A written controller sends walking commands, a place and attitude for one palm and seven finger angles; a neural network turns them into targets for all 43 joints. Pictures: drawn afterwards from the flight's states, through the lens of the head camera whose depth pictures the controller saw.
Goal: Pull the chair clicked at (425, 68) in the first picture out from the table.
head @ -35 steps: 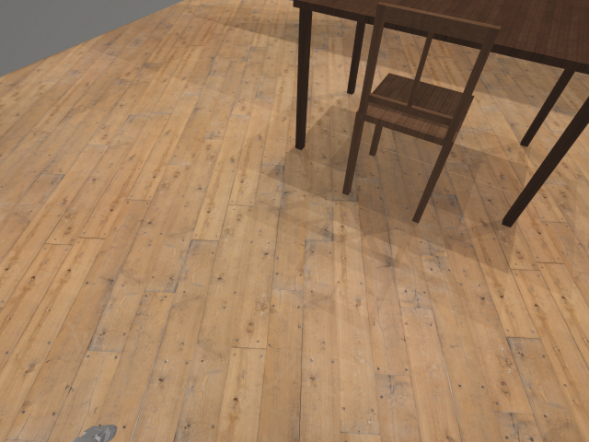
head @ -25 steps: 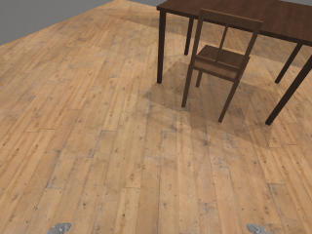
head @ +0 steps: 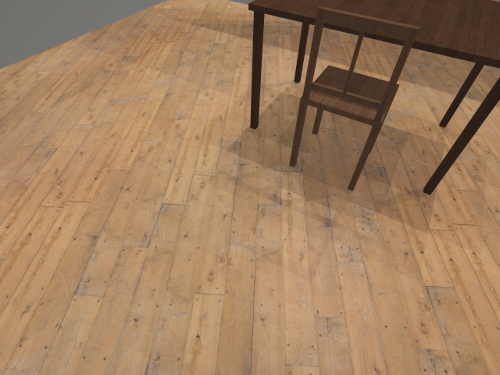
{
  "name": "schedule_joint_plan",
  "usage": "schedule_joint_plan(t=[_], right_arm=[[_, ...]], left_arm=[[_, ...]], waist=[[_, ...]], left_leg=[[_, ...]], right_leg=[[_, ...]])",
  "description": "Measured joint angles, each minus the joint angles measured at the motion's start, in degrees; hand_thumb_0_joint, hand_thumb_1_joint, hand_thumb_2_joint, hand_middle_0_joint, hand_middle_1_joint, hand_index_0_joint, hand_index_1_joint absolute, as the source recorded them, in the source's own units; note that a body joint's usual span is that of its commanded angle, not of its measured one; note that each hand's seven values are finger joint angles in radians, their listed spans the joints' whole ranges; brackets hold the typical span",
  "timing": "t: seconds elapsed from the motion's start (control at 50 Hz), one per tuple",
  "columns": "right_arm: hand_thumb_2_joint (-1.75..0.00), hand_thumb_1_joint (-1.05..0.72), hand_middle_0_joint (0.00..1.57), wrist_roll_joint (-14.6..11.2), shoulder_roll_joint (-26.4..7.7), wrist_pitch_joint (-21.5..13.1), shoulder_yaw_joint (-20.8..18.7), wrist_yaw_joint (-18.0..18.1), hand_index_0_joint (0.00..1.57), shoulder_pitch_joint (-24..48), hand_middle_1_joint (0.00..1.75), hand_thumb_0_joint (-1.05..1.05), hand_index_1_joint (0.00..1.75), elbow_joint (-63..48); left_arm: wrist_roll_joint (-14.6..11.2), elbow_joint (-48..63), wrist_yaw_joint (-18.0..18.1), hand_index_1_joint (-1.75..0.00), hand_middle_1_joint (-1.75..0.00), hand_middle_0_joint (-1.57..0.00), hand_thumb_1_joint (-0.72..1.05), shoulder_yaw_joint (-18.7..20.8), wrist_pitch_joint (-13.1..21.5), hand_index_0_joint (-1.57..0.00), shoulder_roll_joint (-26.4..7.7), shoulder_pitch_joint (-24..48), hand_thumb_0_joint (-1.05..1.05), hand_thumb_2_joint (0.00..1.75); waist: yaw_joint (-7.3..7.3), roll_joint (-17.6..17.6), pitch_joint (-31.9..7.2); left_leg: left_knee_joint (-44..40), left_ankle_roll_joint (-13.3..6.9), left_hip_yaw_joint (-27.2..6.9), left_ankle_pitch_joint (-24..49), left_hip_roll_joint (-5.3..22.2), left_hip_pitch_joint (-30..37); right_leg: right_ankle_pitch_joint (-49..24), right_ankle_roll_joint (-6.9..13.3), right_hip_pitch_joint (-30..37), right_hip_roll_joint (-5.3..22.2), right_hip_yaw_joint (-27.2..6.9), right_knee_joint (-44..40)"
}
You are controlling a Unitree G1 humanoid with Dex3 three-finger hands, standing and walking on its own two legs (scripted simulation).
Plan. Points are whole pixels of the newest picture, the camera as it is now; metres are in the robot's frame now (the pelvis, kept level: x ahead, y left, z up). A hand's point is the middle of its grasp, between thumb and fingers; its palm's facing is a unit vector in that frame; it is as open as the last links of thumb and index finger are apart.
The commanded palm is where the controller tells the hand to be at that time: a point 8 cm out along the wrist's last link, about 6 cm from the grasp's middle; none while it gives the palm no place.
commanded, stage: stand and wait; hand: left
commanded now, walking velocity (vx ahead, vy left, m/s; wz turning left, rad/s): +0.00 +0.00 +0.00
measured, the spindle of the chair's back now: (353, 63) +1.29 -0.35 -0.10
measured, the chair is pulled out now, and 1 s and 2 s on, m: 0.00 0.00 0.00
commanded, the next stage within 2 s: look at it before walking up in 0.20 s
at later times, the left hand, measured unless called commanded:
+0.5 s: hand out of the picture +0.07 +0.24 -0.15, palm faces -0.02 -0.94 -0.33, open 7.3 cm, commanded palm none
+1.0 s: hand out of the picture +0.08 +0.24 -0.16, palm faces -0.02 -0.94 -0.33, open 7.3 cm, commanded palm none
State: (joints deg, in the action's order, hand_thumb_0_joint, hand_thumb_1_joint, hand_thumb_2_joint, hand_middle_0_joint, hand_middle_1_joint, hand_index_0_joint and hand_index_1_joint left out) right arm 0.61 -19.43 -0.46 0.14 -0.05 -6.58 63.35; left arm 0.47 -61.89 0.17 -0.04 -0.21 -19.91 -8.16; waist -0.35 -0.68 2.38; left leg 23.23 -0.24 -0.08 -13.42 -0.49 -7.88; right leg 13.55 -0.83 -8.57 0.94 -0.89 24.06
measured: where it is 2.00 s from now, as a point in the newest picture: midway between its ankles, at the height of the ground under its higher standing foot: (252, 348)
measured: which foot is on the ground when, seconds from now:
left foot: down 0.00-1.00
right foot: down 0.00-1.00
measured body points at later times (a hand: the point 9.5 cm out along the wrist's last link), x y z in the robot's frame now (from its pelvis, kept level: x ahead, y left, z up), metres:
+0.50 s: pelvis -0.01 -0.01 +0.00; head +0.00 -0.01 +0.45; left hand +0.07 +0.29 -0.13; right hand +0.08 -0.30 -0.13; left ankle -0.01 +0.12 -0.74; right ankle +0.00 -0.13 -0.74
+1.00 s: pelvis +0.00 -0.01 +0.00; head +0.01 -0.01 +0.45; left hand +0.08 +0.29 -0.13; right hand +0.09 -0.30 -0.13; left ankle -0.01 +0.12 -0.74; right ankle +0.00 -0.13 -0.74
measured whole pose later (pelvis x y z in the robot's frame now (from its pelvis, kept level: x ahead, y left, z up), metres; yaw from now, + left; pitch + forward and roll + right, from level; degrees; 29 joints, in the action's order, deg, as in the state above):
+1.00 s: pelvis +0.00 -0.01 +0.00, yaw +0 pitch -1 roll +0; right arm 0.6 -19.0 -0.7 0.5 0.0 -5.7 64.2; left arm 0.6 -62.5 0.4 -0.2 0.3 -19.2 -7.5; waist -0.4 -0.4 1.8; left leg 20.9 0.6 -0.2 -12.3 0.3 -7.1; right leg 12.6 -0.2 -8.0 0.2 -0.8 22.0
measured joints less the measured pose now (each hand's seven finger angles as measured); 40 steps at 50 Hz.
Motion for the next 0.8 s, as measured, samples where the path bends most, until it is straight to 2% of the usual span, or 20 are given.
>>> schedule_joint_plan(t=[0.8], right_arm=[[-0.9,-0.9,0.21,-0.1,0.1,-0.4,0.2,-0.1,0.2,0.7,0.3,0.0,0.3,0.8]], left_arm=[[0.1,-0.6,-0.2,-0.3,-0.3,-0.21,0.91,-0.2,0.5,-0.2,0.6,0.7,0.0,0.9]], waist=[[0.02,0.3,-0.1]], left_leg=[[-2.3,0.8,-0.2,1.5,0.7,0.1]], right_leg=[[-1.3,0.7,-0.1,-0.7,0.2,-1.9]])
